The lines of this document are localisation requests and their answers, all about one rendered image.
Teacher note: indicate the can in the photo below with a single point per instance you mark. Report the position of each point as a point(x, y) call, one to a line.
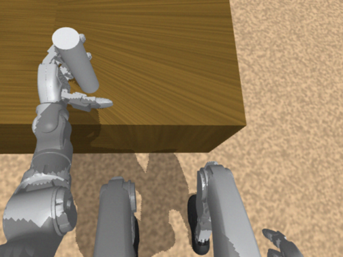
point(69, 45)

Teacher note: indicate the left robot arm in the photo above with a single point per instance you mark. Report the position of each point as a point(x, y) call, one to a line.
point(41, 210)

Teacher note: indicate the right robot hand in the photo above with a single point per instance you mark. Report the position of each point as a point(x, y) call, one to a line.
point(287, 249)

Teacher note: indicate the left robot hand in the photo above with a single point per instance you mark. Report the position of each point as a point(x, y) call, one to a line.
point(53, 84)

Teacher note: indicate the right robot foot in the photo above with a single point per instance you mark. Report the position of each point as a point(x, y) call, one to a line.
point(198, 247)

